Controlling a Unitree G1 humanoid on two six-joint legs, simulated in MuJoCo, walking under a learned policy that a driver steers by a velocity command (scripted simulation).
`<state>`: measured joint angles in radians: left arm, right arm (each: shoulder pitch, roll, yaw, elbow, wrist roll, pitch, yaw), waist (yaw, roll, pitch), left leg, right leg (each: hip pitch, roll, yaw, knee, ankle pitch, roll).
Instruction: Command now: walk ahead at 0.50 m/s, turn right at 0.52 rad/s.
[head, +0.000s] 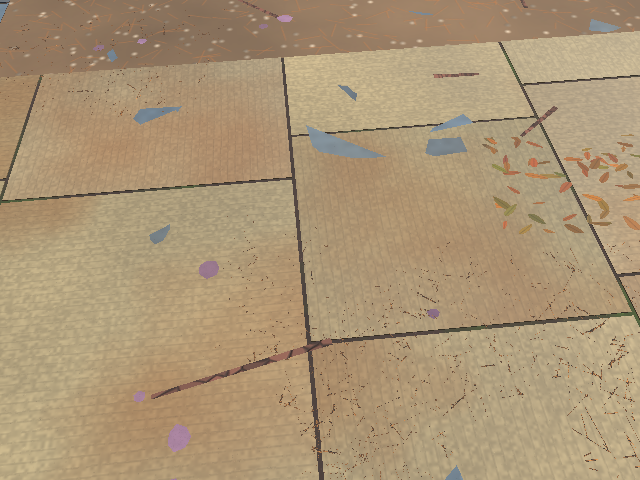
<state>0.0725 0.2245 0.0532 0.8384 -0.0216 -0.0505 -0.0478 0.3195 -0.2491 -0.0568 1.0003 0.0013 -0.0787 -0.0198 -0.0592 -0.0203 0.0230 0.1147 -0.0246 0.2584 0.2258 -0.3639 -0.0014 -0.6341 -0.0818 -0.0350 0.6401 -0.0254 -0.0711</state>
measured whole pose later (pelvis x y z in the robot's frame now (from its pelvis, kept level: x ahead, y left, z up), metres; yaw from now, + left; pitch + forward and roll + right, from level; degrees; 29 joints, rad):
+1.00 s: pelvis +0.57 -0.09 +0.01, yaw -20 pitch +3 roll +1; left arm 0.04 0.24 0.04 0.68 -0.02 -0.08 -0.02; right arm 0.39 -0.27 -0.05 0.91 0.02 -0.08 0.01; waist -0.11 -0.03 0.01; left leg 0.01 -0.04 0.02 0.24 -0.29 0.02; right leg -0.59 -0.06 0.02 0.55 -0.01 -0.02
